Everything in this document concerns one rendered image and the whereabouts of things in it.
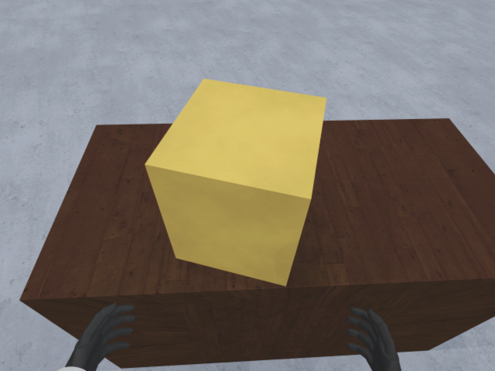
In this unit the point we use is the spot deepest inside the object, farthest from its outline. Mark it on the carton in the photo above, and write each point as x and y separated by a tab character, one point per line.
233	177

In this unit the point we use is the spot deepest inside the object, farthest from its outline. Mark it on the right robot hand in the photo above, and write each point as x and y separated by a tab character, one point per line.
381	354

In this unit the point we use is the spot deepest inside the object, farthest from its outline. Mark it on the pedestal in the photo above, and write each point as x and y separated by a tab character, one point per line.
401	221

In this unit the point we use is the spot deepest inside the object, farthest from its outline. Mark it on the left robot hand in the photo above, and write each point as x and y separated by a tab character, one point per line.
93	345

